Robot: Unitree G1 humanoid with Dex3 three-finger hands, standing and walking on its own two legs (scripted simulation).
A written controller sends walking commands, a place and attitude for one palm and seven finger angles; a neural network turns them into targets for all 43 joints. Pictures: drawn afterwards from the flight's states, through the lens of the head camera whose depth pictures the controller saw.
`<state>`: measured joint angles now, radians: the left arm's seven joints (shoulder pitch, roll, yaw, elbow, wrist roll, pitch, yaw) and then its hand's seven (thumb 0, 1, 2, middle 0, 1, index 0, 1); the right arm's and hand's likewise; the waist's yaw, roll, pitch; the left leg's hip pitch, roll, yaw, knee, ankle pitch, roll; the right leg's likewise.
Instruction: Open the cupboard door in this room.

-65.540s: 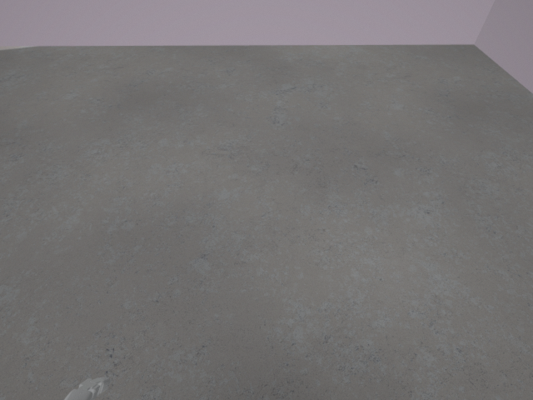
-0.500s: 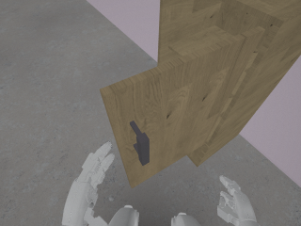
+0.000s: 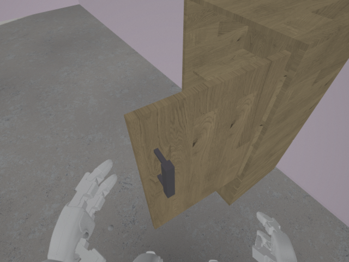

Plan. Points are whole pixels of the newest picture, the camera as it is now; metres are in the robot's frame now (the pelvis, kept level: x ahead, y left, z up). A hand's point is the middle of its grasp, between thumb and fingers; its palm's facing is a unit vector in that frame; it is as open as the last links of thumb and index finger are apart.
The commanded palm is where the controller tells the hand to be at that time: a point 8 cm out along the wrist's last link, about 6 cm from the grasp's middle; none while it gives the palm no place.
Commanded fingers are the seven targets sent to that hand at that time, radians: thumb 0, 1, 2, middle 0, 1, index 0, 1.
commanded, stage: draw the hand back to the body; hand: left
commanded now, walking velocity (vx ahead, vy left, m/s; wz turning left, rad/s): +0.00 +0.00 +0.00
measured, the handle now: (164, 173) +0.31 +0.04 +0.06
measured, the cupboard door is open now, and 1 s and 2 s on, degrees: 86 86 86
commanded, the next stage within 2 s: step back with the hand held close in 1.30 s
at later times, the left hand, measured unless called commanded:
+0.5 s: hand (49, 205) +0.19 +0.21 +0.15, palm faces +0.20 -0.92 -0.33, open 14.1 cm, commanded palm +0.16 +0.26 +0.19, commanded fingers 0.00 0.20 0.60 -0.17 -0.30 -0.17 -0.30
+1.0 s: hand out of the picture +0.22 +0.27 +0.26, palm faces +0.46 -0.79 -0.39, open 8.3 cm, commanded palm +0.17 +0.31 +0.26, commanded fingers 0.00 0.90 0.90 -0.20 -0.30 -0.20 -0.30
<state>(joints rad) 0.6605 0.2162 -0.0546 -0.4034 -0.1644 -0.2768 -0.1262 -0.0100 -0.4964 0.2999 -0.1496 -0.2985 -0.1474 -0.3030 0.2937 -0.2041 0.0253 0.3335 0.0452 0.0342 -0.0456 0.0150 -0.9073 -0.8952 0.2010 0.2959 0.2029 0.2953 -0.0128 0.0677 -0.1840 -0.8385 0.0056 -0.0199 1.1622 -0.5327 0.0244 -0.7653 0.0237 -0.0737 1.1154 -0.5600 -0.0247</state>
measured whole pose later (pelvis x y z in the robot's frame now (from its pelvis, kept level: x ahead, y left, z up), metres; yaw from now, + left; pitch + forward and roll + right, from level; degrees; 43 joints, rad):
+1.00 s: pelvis +0.03 +0.01 +0.08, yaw -1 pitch -3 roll -1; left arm 0.48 0.38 0.36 -0.48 -0.08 -0.03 0.14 0.01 0.73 0.83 -0.20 -0.30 -0.20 -0.30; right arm 0.23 -0.24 0.04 0.56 0.02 -0.08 -0.09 0.01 -0.91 -0.90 0.20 0.30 0.20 0.30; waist 0.06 0.05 -0.03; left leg -0.19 -0.02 0.02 0.54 -0.30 0.04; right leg -0.13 0.01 -0.02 0.49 -0.31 0.00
